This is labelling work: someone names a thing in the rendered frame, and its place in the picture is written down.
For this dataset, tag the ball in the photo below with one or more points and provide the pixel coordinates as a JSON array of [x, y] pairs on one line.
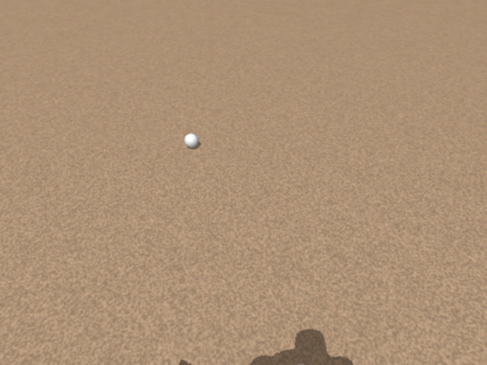
[[191, 140]]

